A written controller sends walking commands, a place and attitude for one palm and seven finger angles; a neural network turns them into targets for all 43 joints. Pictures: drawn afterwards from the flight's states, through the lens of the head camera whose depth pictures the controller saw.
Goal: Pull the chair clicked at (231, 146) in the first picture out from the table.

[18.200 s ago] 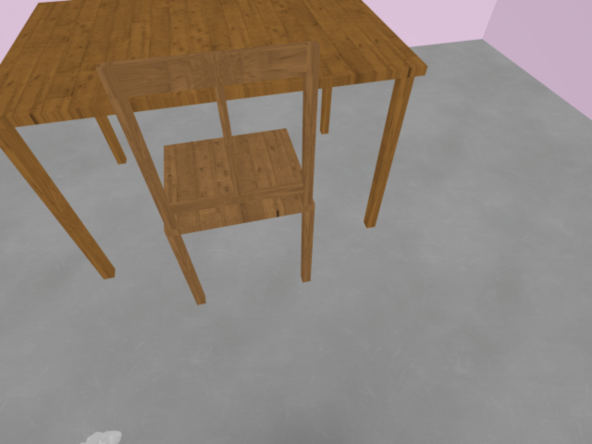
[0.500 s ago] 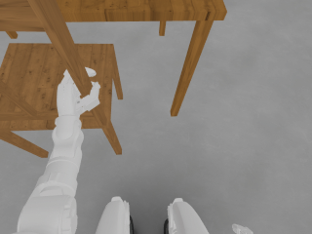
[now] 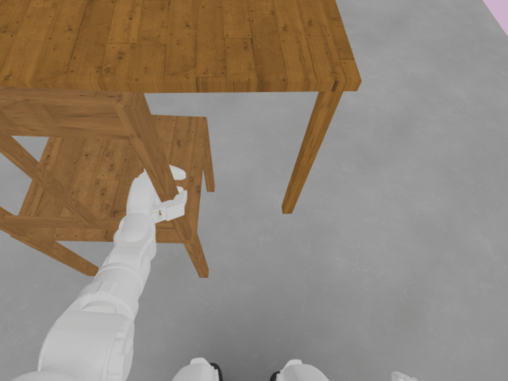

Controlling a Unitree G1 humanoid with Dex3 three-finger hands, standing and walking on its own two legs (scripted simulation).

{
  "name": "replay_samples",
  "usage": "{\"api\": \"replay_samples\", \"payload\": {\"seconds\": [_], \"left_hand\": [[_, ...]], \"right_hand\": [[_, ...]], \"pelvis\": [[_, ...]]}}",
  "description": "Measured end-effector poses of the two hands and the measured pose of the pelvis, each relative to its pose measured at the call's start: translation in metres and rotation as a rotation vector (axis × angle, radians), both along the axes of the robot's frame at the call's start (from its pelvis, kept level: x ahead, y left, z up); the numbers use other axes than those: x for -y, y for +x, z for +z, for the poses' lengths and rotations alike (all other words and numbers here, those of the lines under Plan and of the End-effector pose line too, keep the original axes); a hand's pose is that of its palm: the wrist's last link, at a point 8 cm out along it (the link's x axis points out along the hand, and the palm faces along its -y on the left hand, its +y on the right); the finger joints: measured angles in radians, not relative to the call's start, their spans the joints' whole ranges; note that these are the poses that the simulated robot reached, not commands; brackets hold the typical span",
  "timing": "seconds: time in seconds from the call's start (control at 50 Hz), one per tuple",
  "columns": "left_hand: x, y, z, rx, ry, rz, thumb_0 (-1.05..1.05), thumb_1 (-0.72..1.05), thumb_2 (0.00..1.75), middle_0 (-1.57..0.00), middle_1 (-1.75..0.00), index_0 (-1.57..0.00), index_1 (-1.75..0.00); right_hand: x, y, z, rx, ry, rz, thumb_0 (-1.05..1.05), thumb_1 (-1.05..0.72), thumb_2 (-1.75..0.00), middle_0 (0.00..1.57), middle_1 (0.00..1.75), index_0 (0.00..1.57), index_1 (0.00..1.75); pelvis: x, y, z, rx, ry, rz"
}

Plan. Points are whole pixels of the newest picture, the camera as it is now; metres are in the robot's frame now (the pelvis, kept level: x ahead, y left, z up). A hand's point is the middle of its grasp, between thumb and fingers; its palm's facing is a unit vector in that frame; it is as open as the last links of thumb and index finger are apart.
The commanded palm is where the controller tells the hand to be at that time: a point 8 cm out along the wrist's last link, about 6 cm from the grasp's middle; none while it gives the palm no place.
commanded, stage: step backward, pulling the chair out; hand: left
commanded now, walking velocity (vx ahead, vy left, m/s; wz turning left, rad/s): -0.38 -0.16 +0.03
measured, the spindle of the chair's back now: (52, 186) +0.44 +0.35 -0.05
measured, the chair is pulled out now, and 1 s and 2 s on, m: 0.03 0.16 0.19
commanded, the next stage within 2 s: none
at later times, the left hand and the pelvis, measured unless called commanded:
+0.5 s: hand (189, 235) +0.35 +0.10 -0.06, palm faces -0.03 -0.99 -0.14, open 5.9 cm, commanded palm +0.34 +0.15 -0.05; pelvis -0.05 -0.01 +0.01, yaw -2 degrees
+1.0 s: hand (193, 286) +0.26 +0.09 -0.06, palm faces -0.07 -0.98 -0.16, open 6.1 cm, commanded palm +0.28 +0.14 -0.05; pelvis -0.11 -0.01 +0.00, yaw -1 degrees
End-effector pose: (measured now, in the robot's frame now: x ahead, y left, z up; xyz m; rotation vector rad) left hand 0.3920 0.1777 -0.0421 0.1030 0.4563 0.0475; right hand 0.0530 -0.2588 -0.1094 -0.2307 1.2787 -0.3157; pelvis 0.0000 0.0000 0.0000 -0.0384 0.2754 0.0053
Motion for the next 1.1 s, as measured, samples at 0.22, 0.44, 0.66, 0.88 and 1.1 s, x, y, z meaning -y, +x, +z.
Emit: {"api": "replay_samples", "payload": {"seconds": [0.22, 0.44, 0.66, 0.88, 1.1], "left_hand": [[0.004, -0.018, 0.001, -0.008, 0.018, -0.007, 0.13, 0.60, 0.75, -0.33, -1.08, -0.50, -1.45], [0.021, -0.048, 0.002, -0.026, 0.026, -0.035, 0.12, 0.61, 0.73, -0.32, -1.08, -0.50, -1.45], [0.029, -0.101, 0.002, -0.027, 0.031, -0.077, 0.13, 0.59, 0.75, -0.32, -1.11, -0.50, -1.45], [0.035, -0.137, 0.003, -0.026, 0.041, -0.098, 0.13, 0.57, 0.77, -0.33, -1.12, -0.50, -1.45], [0.037, -0.143, 0.003, -0.020, 0.052, -0.077, 0.13, 0.55, 0.79, -0.35, -1.13, -0.50, -1.45]], "right_hand": [[0.005, -0.041, -0.008, -0.051, 0.035, -0.043, 0.00, -0.90, -0.90, 0.20, 0.30, 0.20, 0.30], [0.022, -0.054, -0.001, 0.006, -0.021, -0.047, 0.00, -0.90, -0.90, 0.21, 0.30, 0.21, 0.30], [0.022, -0.056, 0.000, 0.136, -0.020, -0.002, 0.00, -0.90, -0.90, 0.20, 0.30, 0.21, 0.30], [0.009, -0.082, -0.008, 0.170, 0.001, 0.020, 0.00, -0.90, -0.90, 0.21, 0.30, 0.21, 0.30], [0.009, -0.094, -0.021, 0.181, 0.027, 0.028, 0.00, -0.90, -0.90, 0.21, 0.30, 0.21, 0.30]], "pelvis": [[0.008, -0.012, 0.008, 0.058, 0.015, -0.042], [0.011, -0.040, 0.010, 0.081, 0.014, -0.033], [0.015, -0.078, 0.006, 0.138, 0.019, -0.022], [0.011, -0.100, 0.003, 0.180, 0.022, -0.015], [0.018, -0.110, -0.005, 0.206, 0.029, -0.013]]}}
